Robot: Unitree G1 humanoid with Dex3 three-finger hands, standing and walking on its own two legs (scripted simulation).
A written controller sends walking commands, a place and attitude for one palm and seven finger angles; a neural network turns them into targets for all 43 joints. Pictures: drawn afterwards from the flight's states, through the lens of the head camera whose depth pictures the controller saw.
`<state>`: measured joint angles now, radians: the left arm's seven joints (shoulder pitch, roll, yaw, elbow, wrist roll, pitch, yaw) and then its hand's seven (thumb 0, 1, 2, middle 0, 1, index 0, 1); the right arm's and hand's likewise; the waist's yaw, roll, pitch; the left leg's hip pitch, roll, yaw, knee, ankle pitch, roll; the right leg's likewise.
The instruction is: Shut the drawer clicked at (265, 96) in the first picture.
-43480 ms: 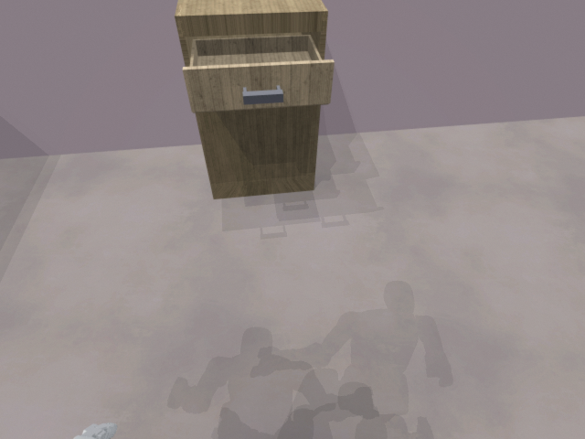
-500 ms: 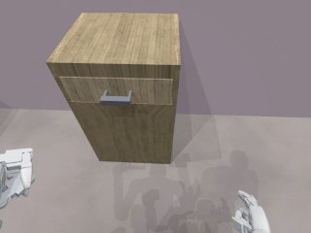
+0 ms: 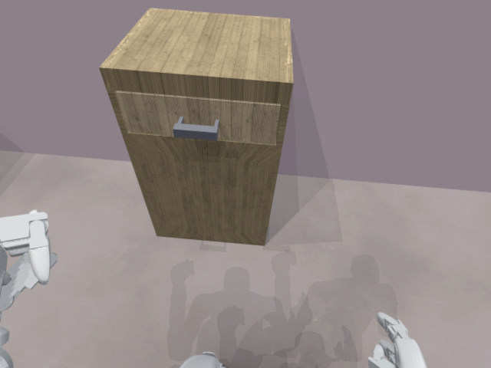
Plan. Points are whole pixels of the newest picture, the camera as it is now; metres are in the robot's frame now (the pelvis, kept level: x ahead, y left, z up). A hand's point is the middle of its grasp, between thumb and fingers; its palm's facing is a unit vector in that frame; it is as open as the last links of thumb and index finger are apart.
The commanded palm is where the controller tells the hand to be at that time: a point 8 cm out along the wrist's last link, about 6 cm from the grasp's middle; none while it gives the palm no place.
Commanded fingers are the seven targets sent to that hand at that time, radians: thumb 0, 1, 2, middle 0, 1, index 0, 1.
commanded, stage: step back with the hand held close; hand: left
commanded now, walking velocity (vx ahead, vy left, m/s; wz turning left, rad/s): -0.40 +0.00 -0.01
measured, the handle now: (197, 126) +0.73 +0.19 -0.06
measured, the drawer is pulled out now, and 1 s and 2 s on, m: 0.00 0.00 0.00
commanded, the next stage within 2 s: stop stepping back and stand still in 0.22 s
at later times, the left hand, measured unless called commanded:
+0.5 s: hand out of the picture +0.09 +0.23 +0.19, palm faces +0.36 -0.84 -0.41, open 3.3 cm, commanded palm +0.02 +0.27 +0.19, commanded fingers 0.00 0.90 0.90 -1.40 -1.60 -1.40 -1.60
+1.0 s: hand out of the picture -0.01 +0.22 +0.18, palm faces +0.36 -0.81 -0.47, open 3.3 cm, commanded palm -0.07 +0.26 +0.19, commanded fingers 0.00 0.90 0.90 -1.40 -1.60 -1.40 -1.60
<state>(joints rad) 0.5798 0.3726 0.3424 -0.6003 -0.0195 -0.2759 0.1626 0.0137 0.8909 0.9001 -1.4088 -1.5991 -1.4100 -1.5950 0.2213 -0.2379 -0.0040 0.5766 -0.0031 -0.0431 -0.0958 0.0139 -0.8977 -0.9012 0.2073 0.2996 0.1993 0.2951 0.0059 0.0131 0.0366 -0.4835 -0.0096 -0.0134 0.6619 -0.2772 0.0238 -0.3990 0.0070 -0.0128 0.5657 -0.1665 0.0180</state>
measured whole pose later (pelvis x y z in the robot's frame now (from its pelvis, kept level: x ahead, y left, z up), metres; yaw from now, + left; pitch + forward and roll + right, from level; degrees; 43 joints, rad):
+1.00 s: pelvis -0.21 -0.02 +0.01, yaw -1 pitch -2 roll +1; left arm 0.62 0.40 0.38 -0.53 0.01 -0.20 0.17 0.01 0.89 0.90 -1.41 -1.60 -1.41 -1.60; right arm 0.32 -0.17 0.01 0.65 -0.01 -0.13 -0.08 0.02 -0.90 -0.90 0.20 0.30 0.20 0.29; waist -0.06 -0.03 -0.04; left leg -0.25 0.05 0.02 0.55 -0.27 -0.01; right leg -0.45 0.00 -0.09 0.87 -0.40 0.01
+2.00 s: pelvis -0.21 +0.02 +0.02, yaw +1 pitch -2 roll +0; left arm 0.32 0.22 0.00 1.09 0.02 0.02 0.02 0.01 0.91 0.90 -0.57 -0.72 -0.57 -0.71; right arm 0.30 -0.18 0.00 1.06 -0.01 0.03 -0.01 0.01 -0.91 -0.90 0.20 0.30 0.20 0.29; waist 0.01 0.02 0.06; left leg -0.21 0.00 0.06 0.42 -0.18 0.03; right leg -0.20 -0.05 -0.09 0.40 -0.18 0.01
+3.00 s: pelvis -0.19 +0.00 +0.02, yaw +0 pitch -2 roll +0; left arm 0.25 0.15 0.01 1.16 0.02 -0.01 0.03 0.00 0.91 0.90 -0.20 -0.30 -0.20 -0.30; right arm 0.27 -0.15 -0.02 1.14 -0.01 0.00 -0.03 0.00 -0.90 -0.90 0.20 0.30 0.19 0.29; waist -0.01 0.02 0.06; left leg -0.15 0.03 0.08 0.38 -0.20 0.00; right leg -0.15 -0.01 -0.08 0.39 -0.20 -0.02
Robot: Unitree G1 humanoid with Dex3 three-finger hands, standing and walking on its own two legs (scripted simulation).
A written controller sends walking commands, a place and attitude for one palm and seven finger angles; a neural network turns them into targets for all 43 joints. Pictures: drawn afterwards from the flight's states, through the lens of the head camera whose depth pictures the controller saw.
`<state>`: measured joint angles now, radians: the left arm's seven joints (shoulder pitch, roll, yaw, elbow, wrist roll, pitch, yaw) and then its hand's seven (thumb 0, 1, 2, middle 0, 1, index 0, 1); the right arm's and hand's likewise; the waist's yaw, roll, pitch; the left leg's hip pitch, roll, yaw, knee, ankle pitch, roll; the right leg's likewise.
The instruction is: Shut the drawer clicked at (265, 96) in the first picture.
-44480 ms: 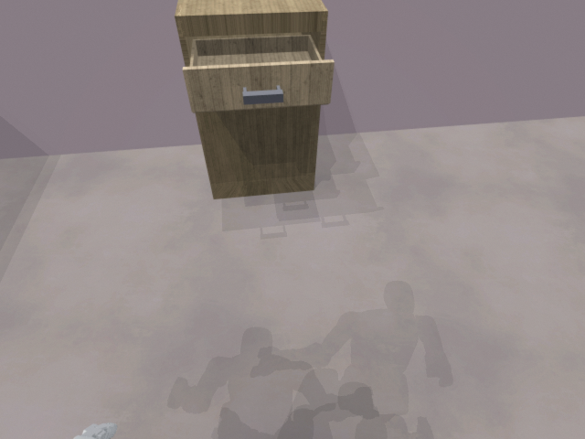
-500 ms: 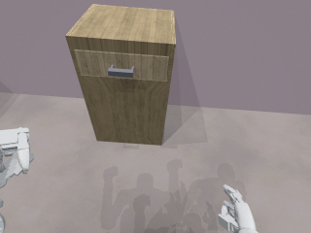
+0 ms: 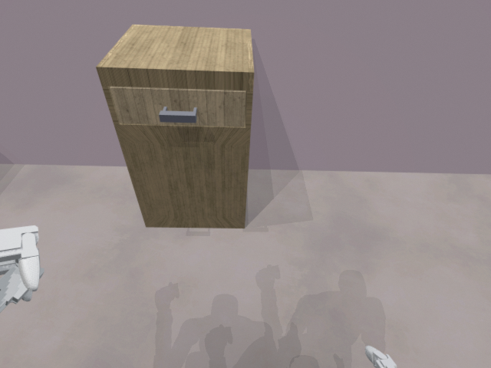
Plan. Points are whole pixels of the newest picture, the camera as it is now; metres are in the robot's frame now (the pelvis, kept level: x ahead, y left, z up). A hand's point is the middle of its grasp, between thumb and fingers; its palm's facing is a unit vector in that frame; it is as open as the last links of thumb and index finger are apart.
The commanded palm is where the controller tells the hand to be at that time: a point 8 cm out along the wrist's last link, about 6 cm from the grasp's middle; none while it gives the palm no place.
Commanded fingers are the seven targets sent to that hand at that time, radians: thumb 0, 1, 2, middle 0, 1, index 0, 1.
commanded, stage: stop stepping back and stand still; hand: left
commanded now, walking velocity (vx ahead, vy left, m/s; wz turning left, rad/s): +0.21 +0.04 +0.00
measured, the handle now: (179, 113) +0.94 +0.22 -0.07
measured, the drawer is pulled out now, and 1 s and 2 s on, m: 0.00 0.00 0.00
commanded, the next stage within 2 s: let the arm hang, fingers relaxed in 0.32 s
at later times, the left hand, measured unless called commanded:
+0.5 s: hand (61, 295) +0.21 +0.25 +0.08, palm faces +0.26 -0.84 -0.48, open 3.2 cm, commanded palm none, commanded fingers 0.00 0.90 0.90 -1.20 -1.38 -1.20 -1.38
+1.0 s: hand out of the picture -0.04 +0.24 -0.16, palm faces +0.05 -0.96 -0.26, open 5.3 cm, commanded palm none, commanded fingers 0.00 0.90 0.90 -0.20 -0.30 -0.20 -0.30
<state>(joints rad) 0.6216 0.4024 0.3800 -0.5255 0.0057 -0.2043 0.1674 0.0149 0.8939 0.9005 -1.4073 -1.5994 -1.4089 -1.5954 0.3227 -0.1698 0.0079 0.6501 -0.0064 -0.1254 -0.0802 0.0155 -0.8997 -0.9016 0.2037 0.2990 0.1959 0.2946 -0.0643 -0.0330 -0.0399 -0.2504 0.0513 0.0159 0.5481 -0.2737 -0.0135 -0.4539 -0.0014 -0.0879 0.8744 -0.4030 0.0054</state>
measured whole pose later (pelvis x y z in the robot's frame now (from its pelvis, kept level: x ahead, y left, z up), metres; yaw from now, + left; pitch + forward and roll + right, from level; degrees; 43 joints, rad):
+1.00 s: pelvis +0.00 +0.04 +0.01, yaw +2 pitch -2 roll +0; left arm 0.32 0.22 0.00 1.09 0.02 0.02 0.02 0.01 0.91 0.90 -0.57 -0.72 -0.57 -0.71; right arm 0.30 -0.18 0.00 1.06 -0.01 0.03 -0.01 0.01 -0.91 -0.90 0.20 0.30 0.20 0.29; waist 0.01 0.02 0.06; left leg -0.21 0.00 0.06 0.42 -0.18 0.03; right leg -0.20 -0.05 -0.09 0.40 -0.18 0.01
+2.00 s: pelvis +0.02 +0.02 +0.01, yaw +1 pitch -2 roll +0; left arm 0.25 0.15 0.01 1.16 0.02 -0.01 0.03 0.00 0.91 0.90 -0.20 -0.30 -0.20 -0.30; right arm 0.27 -0.15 -0.02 1.14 -0.01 0.00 -0.03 0.00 -0.90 -0.90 0.20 0.30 0.19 0.29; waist -0.01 0.02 0.06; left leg -0.15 0.03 0.08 0.38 -0.20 0.00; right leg -0.15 -0.01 -0.08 0.39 -0.20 -0.02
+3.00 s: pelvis +0.04 +0.01 +0.02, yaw +1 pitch -2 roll +0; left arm 0.15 0.26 0.02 1.14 0.02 -0.02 0.01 0.00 0.91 0.90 -0.20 -0.30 -0.20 -0.30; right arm 0.17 -0.27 -0.01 1.13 -0.01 0.00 -0.02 0.01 -0.90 -0.90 0.20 0.30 0.20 0.29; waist -0.01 0.02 0.06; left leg -0.10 0.03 0.07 0.32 -0.19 -0.01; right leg -0.10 0.00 -0.09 0.32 -0.19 -0.02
